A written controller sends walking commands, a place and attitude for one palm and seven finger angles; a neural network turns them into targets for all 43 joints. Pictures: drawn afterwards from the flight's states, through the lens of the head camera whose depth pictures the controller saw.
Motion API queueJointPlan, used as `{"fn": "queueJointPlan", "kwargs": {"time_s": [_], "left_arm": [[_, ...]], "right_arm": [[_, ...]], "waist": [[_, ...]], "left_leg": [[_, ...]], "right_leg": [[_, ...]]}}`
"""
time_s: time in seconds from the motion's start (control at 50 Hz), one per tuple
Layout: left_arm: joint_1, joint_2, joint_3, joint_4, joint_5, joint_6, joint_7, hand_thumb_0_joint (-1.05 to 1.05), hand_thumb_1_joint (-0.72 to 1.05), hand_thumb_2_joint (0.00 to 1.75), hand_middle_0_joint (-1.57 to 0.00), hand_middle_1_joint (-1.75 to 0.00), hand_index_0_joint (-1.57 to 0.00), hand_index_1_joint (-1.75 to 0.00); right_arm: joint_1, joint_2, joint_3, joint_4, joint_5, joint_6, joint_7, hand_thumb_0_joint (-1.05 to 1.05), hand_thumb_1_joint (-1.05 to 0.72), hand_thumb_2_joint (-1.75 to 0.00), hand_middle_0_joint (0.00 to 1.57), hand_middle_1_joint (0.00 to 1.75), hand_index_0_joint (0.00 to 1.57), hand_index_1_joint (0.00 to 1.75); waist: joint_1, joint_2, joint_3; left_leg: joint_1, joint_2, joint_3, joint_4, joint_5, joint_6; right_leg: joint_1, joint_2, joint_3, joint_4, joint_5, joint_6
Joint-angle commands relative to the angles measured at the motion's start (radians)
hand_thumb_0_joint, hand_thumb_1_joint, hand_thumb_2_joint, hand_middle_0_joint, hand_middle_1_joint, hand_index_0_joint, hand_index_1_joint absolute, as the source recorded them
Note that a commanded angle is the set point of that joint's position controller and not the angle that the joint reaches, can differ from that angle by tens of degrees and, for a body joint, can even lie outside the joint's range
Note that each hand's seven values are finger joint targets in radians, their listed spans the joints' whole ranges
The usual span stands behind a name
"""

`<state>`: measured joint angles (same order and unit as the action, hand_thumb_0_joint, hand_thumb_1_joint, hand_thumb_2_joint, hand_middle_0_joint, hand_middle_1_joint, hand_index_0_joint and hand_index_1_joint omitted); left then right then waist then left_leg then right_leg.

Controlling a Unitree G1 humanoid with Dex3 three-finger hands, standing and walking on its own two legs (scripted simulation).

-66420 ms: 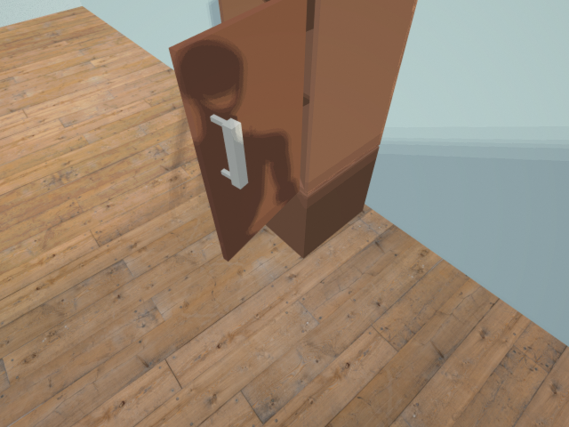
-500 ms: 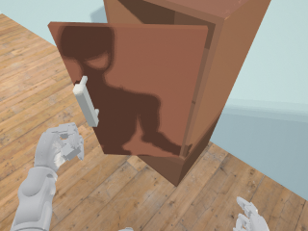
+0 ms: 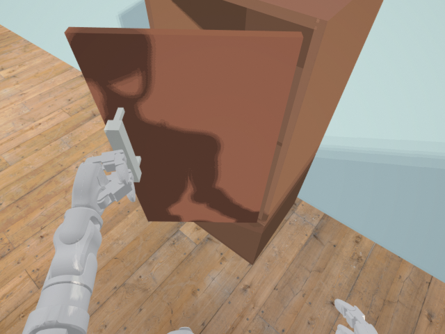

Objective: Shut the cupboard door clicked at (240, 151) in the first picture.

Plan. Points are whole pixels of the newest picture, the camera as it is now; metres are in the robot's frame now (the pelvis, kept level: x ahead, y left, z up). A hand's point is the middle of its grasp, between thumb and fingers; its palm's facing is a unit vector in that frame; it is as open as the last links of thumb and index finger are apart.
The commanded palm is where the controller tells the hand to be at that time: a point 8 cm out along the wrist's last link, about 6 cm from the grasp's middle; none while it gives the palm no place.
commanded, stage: bring the fist close to the handle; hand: left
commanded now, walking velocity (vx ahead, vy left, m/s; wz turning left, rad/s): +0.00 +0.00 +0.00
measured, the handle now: (127, 146) +0.45 +0.21 +0.07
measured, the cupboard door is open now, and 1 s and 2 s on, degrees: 37 27 8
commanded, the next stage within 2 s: push the door shut along its arc in 0.24 s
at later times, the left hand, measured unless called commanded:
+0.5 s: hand (128, 184) +0.35 +0.18 +0.08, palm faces +0.00 -1.00 -0.04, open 3.1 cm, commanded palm +0.34 +0.23 +0.08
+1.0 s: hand (142, 154) +0.42 +0.17 +0.08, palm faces -0.16 -0.99 -0.04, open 3.1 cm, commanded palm +0.42 +0.21 +0.08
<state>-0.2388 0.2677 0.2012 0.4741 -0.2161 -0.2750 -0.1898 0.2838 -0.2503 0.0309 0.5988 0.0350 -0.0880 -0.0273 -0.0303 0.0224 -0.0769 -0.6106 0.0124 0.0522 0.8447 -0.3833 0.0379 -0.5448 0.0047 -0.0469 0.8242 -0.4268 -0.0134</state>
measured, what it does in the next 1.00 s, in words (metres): stands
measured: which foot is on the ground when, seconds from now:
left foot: down 0.00-1.00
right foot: down 0.00-1.00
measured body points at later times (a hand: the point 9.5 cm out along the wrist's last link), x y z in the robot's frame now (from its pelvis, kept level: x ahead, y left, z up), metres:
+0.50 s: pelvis -0.01 +0.00 +0.00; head +0.03 +0.00 +0.45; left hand +0.35 +0.24 +0.08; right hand +0.13 -0.24 -0.10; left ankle +0.02 +0.09 -0.70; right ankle -0.01 -0.11 -0.70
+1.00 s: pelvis -0.02 +0.00 -0.01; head +0.05 +0.01 +0.43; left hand +0.42 +0.22 +0.09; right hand +0.06 -0.27 -0.12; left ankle +0.02 +0.09 -0.70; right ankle -0.01 -0.11 -0.70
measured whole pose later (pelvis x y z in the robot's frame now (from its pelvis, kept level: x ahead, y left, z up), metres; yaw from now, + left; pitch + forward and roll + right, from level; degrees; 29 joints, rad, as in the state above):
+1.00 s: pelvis -0.02 +0.00 -0.01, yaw +1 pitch +12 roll -2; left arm -0.71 0.40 0.19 0.99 -0.21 -0.34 -0.37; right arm 0.33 -0.29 0.03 0.67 0.04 -0.05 -0.04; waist -0.08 0.02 -0.07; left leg -0.76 0.01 0.02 0.92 -0.38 0.03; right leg -0.68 0.00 -0.08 0.89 -0.43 -0.02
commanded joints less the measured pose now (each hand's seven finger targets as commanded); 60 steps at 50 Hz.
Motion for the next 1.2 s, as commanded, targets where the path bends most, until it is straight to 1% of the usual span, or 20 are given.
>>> {"fn": "queueJointPlan", "kwargs": {"time_s": [0.0,0.08,0.14,0.16,0.24,0.26,0.28,0.32,0.38,0.4,0.56,0.6,0.68,0.78,0.84,0.92,0.96,1.1,1.14,1.18], "left_arm": [[-0.223,0.147,0.049,-0.248,-0.025,-0.083,0.002,0.00,0.90,0.90,-1.30,-1.50,-1.30,-1.50],[-0.265,0.159,0.044,-0.230,-0.016,-0.084,0.006,0.00,0.90,0.90,-1.30,-1.50,-1.30,-1.50],[-0.295,0.129,0.017,-0.271,-0.017,-0.090,0.012,0.00,0.90,0.90,-1.30,-1.50,-1.30,-1.50],[-0.274,0.156,0.041,-0.258,-0.014,-0.089,0.017,0.00,0.90,0.90,-1.30,-1.50,-1.30,-1.50],[-0.283,0.140,0.025,-0.243,-0.013,-0.092,0.020,0.00,0.90,0.90,-1.30,-1.50,-1.30,-1.50],[-0.283,0.178,0.055,-0.238,-0.010,-0.094,0.024,0.00,0.90,0.90,-1.30,-1.50,-1.30,-1.50],[-0.275,0.137,0.021,-0.225,-0.009,-0.088,0.020,0.00,0.90,0.90,-1.30,-1.50,-1.30,-1.50],[-0.296,0.162,0.048,-0.199,-0.013,-0.084,0.020,0.00,0.90,0.90,-1.30,-1.50,-1.30,-1.50],[-0.369,0.201,0.054,-0.169,-0.005,-0.087,0.001,0.00,0.90,0.90,-1.30,-1.50,-1.30,-1.50],[-0.431,0.176,0.023,-0.164,-0.006,-0.090,-0.009,0.00,0.90,0.90,-1.30,-1.50,-1.30,-1.50],[-0.554,0.227,0.042,0.014,-0.015,-0.092,-0.081,0.00,0.90,0.90,-1.30,-1.50,-1.30,-1.50],[-0.611,0.201,0.013,0.043,-0.016,-0.087,-0.095,0.00,0.90,0.90,-1.30,-1.50,-1.30,-1.50],[-0.678,0.257,0.050,0.102,-0.016,-0.098,-0.119,0.00,0.90,0.90,-1.30,-1.50,-1.30,-1.50],[-0.794,0.236,0.010,0.165,-0.016,-0.114,-0.160,0.00,0.90,0.90,-1.30,-1.50,-1.30,-1.50],[-0.904,0.249,0.000,0.250,-0.013,-0.119,-0.178,0.00,0.90,0.90,-1.30,-1.50,-1.30,-1.50],[-0.966,0.233,-0.017,0.291,-0.007,-0.133,-0.196,0.00,0.90,0.90,-1.30,-1.50,-1.30,-1.50],[-0.957,0.284,0.027,0.330,-0.007,-0.131,-0.199,0.00,0.90,0.90,-1.30,-1.50,-1.30,-1.50],[-1.094,0.310,0.030,0.394,0.025,-0.137,-0.194,0.00,0.90,0.90,-1.30,-1.50,-1.30,-1.50],[-1.111,0.277,0.003,0.411,0.029,-0.135,-0.199,0.00,0.90,0.90,-1.30,-1.50,-1.30,-1.50],[-1.119,0.347,0.060,0.423,0.034,-0.138,-0.199,0.00,0.90,0.90,-1.30,-1.50,-1.30,-1.50]], "right_arm": [[-0.026,-0.142,-0.066,-0.139,0.006,-0.044,-0.008,0.00,-0.90,-0.90,0.20,0.30,0.20,0.30],[-0.031,-0.148,-0.065,-0.131,0.007,-0.037,-0.012,0.00,-0.90,-0.90,0.20,0.30,0.20,0.30],[-0.035,-0.146,-0.067,-0.131,0.007,-0.044,-0.011,0.00,-0.90,-0.90,0.20,0.30,0.20,0.30],[-0.029,-0.150,-0.070,-0.130,0.005,-0.043,-0.015,0.00,-0.90,-0.90,0.20,0.30,0.20,0.30],[-0.038,-0.147,-0.065,-0.124,0.005,-0.045,-0.013,0.00,-0.90,-0.90,0.20,0.30,0.20,0.30],[-0.031,-0.153,-0.067,-0.121,0.004,-0.043,-0.016,0.00,-0.90,-0.90,0.20,0.30,0.20,0.30],[-0.043,-0.145,-0.062,-0.127,0.006,-0.043,-0.014,0.00,-0.90,-0.90,0.20,0.30,0.20,0.30],[-0.041,-0.149,-0.062,-0.122,0.006,-0.042,-0.015,0.00,-0.90,-0.90,0.20,0.30,0.20,0.30],[-0.040,-0.154,-0.058,-0.119,0.007,-0.036,-0.021,0.00,-0.90,-0.90,0.20,0.30,0.20,0.30],[-0.042,-0.150,-0.055,-0.115,0.008,-0.036,-0.022,0.00,-0.90,-0.90,0.20,0.30,0.20,0.30],[0.000,-0.167,-0.057,-0.089,0.008,-0.031,-0.027,0.00,-0.90,-0.90,0.20,0.30,0.20,0.30],[0.001,-0.163,-0.053,-0.090,0.010,-0.027,-0.024,0.00,-0.90,-0.90,0.20,0.30,0.20,0.30],[0.028,-0.176,-0.061,-0.079,0.008,-0.018,-0.024,0.00,-0.90,-0.90,0.20,0.30,0.20,0.30],[0.049,-0.179,-0.063,-0.062,0.010,-0.009,-0.025,0.00,-0.90,-0.90,0.20,0.30,0.20,0.30],[0.069,-0.186,-0.062,-0.039,0.011,-0.003,-0.029,0.00,-0.90,-0.90,0.20,0.30,0.20,0.30],[0.092,-0.191,-0.068,-0.023,0.007,-0.006,-0.027,0.00,-0.90,-0.90,0.20,0.30,0.20,0.30],[0.111,-0.201,-0.069,-0.020,0.004,-0.002,-0.027,0.00,-0.90,-0.90,0.20,0.30,0.20,0.30],[0.144,-0.206,-0.070,-0.006,-0.001,0.009,-0.020,0.00,-0.90,-0.90,0.20,0.30,0.20,0.30],[0.153,-0.204,-0.071,-0.005,-0.003,0.011,-0.014,0.00,-0.90,-0.90,0.20,0.30,0.20,0.30],[0.167,-0.212,-0.073,-0.001,-0.006,0.015,-0.015,0.00,-0.90,-0.90,0.20,0.30,0.20,0.30]], "waist": [[0.011,0.010,-0.304],[-0.008,-0.007,-0.238],[-0.006,0.057,-0.277],[-0.003,0.025,-0.282],[-0.005,0.029,-0.263],[-0.002,0.012,-0.269],[-0.003,0.026,-0.256],[0.000,-0.002,-0.241],[-0.018,-0.003,-0.239],[-0.033,0.013,-0.232],[-0.042,0.002,-0.270],[-0.050,0.028,-0.268],[-0.055,-0.009,-0.308],[-0.081,0.043,-0.330],[-0.108,0.006,-0.294],[-0.114,0.056,-0.360],[-0.107,0.041,-0.379],[-0.141,0.065,-0.395],[-0.147,0.074,-0.397],[-0.142,0.060,-0.448]], "left_leg": [[0.251,0.001,-0.072,-0.112,0.303,-0.017],[0.213,0.000,-0.075,-0.123,0.220,-0.013],[0.260,0.001,-0.086,-0.126,0.226,-0.019],[0.255,0.002,-0.084,-0.120,0.230,-0.015],[0.247,0.002,-0.087,-0.128,0.207,-0.018],[0.241,0.001,-0.088,-0.124,0.214,-0.016],[0.238,0.000,-0.083,-0.130,0.198,-0.016],[0.220,0.000,-0.088,-0.134,0.165,-0.018],[0.208,-0.003,-0.081,-0.127,0.149,-0.012],[0.215,-0.005,-0.079,-0.123,0.144,-0.010],[0.211,-0.008,-0.095,-0.098,0.156,-0.011],[0.206,-0.010,-0.093,-0.094,0.155,-0.011],[0.192,-0.012,-0.092,-0.073,0.178,-0.005],[0.218,-0.010,-0.101,-0.055,0.188,-0.006],[0.170,-0.007,-0.107,-0.052,0.120,-0.003],[0.222,-0.003,-0.124,-0.035,0.161,-0.006],[0.210,-0.003,-0.129,-0.026,0.189,-0.005],[0.198,0.008,-0.141,-0.004,0.176,-0.006],[0.203,0.007,-0.143,0.000,0.178,-0.007],[0.205,0.007,-0.141,0.017,0.215,-0.003]], "right_leg": [[0.056,0.020,0.005,-0.095,0.331,-0.009],[0.024,0.020,0.008,-0.108,0.264,-0.007],[0.012,0.021,0.004,-0.103,0.249,-0.013],[0.025,0.023,0.005,-0.105,0.254,-0.011],[0.012,0.022,0.002,-0.107,0.236,-0.012],[0.028,0.022,0.005,-0.106,0.242,-0.013],[0.015,0.019,0.005,-0.109,0.232,-0.012],[0.014,0.020,0.006,-0.115,0.207,-0.011],[0.013,0.016,0.017,-0.121,0.201,-0.009],[-0.002,0.016,0.020,-0.123,0.200,-0.008],[-0.019,0.017,0.020,-0.111,0.206,-0.014],[-0.037,0.015,0.022,-0.107,0.211,-0.013],[-0.022,0.015,0.032,-0.100,0.238,-0.012],[-0.080,0.018,0.024,-0.085,0.231,-0.016],[-0.125,0.020,0.026,-0.090,0.164,-0.011],[-0.168,0.022,0.018,-0.067,0.176,-0.018],[-0.160,0.026,0.014,-0.055,0.193,-0.022],[-0.239,0.029,0.015,-0.033,0.164,-0.018],[-0.257,0.031,0.012,-0.031,0.159,-0.018],[-0.233,0.034,0.017,-0.021,0.191,-0.018]]}}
